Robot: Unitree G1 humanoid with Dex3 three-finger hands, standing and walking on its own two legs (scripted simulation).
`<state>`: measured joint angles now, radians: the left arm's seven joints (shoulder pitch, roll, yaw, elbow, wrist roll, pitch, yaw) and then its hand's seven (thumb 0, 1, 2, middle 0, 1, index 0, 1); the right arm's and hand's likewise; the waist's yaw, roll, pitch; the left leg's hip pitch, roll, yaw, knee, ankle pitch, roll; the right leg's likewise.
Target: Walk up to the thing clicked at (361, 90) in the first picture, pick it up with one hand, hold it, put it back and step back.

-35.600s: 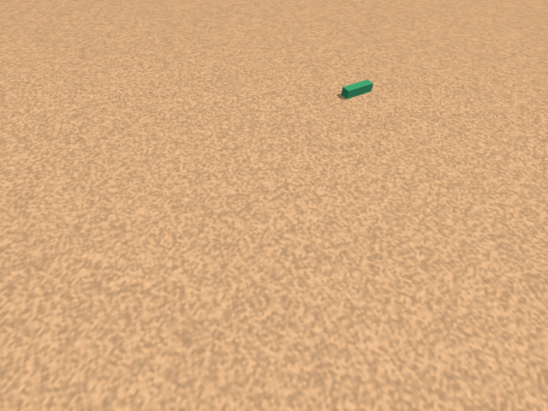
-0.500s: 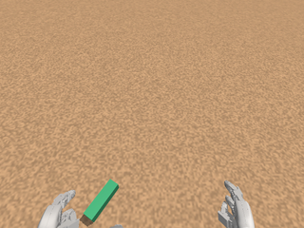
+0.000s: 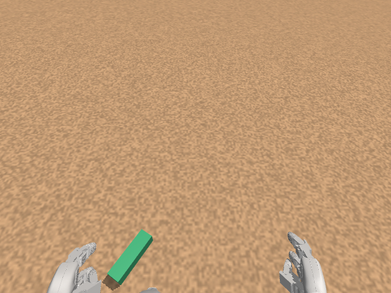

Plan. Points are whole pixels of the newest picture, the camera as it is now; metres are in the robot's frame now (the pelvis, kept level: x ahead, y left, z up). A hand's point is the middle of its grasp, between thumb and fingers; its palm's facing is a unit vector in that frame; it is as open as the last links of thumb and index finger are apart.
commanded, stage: home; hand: left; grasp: from above
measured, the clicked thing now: (131, 255) +0.40 +0.25 -0.68
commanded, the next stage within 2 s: stand in 0.06 s
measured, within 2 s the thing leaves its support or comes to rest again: neither
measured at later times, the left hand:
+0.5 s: hand out of the picture +0.09 +0.24 -0.10, palm faces +0.02 -0.94 -0.34, open 7.4 cm
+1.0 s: hand out of the picture +0.04 +0.25 -0.10, palm faces +0.02 -0.94 -0.34, open 7.4 cm
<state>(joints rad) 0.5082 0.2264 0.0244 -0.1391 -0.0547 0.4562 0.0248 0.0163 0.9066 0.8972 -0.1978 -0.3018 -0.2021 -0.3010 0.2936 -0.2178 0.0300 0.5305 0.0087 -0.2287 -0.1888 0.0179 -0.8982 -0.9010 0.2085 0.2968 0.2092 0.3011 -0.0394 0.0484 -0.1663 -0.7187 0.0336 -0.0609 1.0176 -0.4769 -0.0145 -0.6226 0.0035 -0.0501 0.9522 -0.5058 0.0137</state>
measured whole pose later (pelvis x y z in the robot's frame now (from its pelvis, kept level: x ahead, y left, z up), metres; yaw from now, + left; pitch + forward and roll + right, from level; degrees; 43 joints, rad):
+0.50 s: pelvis +0.00 +0.01 +0.04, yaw +0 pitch +0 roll +0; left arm 0.24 0.29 0.04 0.77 0.04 0.04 0.04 0.01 0.91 0.90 -0.20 -0.30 -0.20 -0.30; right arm 0.19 -0.30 -0.05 0.90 -0.05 -0.02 -0.01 0.01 -0.90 -0.90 0.21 0.30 0.21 0.30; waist 0.02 0.00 0.04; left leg -0.37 0.00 -0.01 0.72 -0.35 0.01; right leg -0.31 -0.03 -0.01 0.71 -0.39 0.03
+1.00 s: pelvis -0.01 +0.01 +0.06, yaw +0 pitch -4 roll +0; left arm 0.18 0.30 0.03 1.10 0.03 0.00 0.03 0.01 0.91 0.90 -0.20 -0.30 -0.20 -0.30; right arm 0.14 -0.29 -0.03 1.10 -0.02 0.00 -0.02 0.01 -0.90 -0.90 0.21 0.30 0.21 0.30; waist 0.02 0.01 0.06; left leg -0.15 -0.01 -0.01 0.40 -0.18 0.01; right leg -0.08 -0.04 -0.01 0.38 -0.22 0.04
